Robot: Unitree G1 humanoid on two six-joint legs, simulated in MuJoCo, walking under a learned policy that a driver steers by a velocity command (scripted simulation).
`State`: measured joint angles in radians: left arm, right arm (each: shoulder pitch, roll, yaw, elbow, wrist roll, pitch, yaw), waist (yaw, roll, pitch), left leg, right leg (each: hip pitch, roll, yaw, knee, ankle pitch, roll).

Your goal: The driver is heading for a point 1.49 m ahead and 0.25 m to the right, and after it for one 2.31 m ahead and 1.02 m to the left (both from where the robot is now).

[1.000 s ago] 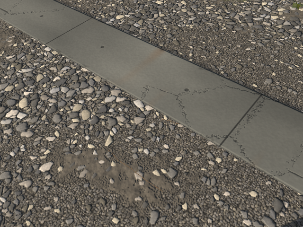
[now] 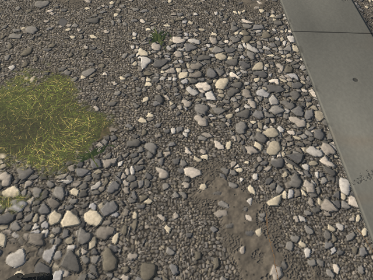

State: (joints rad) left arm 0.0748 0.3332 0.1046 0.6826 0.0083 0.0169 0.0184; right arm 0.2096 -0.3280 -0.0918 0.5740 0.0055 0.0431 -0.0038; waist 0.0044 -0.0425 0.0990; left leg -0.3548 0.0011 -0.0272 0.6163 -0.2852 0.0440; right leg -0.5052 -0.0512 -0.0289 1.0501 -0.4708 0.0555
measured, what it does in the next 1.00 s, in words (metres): steps on the spot, turning right: right foot, then left foot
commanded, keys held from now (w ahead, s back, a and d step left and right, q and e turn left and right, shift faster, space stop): q+shift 0.12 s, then shift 0.02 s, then e+shift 0.86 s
